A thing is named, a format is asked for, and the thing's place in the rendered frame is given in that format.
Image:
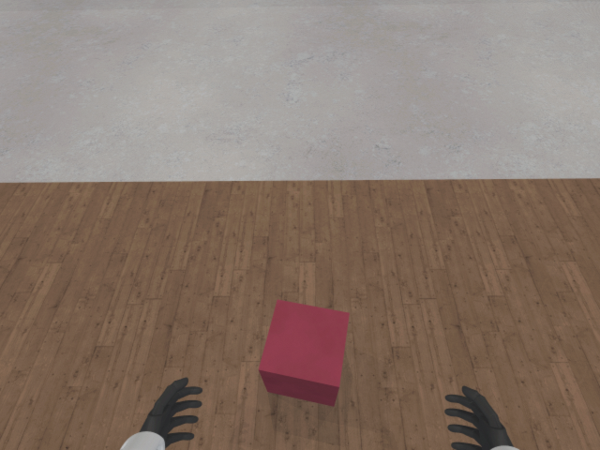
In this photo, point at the left robot forearm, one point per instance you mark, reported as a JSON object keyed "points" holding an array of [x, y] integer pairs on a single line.
{"points": [[145, 440]]}

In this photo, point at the carton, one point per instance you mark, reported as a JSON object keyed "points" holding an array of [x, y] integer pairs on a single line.
{"points": [[303, 352]]}

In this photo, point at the robot right hand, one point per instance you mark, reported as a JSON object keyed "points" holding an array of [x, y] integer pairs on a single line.
{"points": [[490, 433]]}

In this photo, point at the robot left hand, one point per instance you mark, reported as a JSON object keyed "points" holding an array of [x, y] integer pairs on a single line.
{"points": [[161, 421]]}

